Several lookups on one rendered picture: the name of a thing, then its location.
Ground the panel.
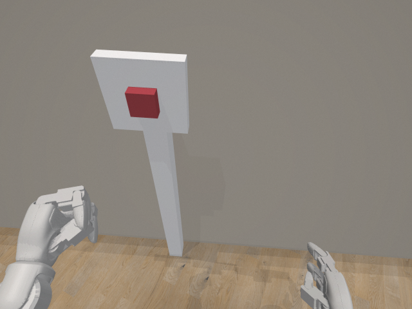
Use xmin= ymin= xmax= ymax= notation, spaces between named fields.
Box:
xmin=90 ymin=50 xmax=189 ymax=257

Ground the left robot hand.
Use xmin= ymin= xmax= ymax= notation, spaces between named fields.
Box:
xmin=15 ymin=185 xmax=98 ymax=267

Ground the robot left forearm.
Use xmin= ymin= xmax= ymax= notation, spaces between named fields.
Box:
xmin=0 ymin=261 xmax=55 ymax=309

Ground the button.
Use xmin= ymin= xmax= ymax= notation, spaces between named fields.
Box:
xmin=125 ymin=87 xmax=160 ymax=118

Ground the right robot hand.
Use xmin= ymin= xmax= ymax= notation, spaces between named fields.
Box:
xmin=301 ymin=242 xmax=353 ymax=309

